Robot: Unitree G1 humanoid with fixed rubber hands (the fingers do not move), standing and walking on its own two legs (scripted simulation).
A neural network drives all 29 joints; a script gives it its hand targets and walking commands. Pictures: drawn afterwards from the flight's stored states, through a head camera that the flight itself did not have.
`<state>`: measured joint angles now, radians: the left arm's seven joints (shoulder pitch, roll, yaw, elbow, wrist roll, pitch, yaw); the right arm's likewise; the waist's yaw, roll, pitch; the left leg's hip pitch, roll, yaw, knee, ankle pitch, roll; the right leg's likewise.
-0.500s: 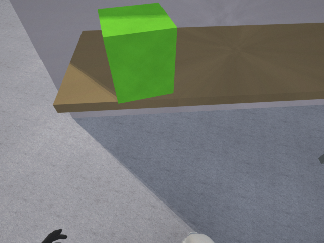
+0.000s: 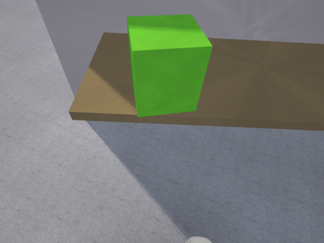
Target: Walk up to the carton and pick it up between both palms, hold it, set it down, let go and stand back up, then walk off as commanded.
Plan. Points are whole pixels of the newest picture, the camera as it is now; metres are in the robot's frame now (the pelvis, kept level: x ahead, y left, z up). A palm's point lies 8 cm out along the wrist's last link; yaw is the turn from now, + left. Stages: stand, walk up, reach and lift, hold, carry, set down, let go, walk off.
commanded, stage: walk up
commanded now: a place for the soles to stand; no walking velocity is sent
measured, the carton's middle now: (163, 67) +0.62 +0.02 +0.09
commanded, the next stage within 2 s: none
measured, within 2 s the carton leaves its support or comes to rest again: neither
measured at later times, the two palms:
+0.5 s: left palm (56, 232) +0.16 +0.27 -0.09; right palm out of the picture +0.10 -0.34 -0.11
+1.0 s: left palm (62, 209) +0.22 +0.28 -0.11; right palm out of the picture +0.14 -0.33 -0.11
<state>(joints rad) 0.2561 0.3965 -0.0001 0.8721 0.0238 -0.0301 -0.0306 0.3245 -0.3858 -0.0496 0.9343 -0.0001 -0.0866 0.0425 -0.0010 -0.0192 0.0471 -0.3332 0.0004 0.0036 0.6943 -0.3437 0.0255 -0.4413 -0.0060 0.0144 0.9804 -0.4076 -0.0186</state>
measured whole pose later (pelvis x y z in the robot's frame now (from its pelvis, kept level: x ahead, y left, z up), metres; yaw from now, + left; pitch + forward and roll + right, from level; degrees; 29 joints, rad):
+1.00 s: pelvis +0.13 -0.02 -0.01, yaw -3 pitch -1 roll +1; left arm 0.27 0.40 0.00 0.88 0.02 -0.06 -0.02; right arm 0.31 -0.38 -0.05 0.92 0.00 -0.06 0.03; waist -0.02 -0.02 0.07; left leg -0.30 0.00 0.04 0.71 -0.38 0.02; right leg -0.41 -0.02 0.00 0.71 -0.31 -0.02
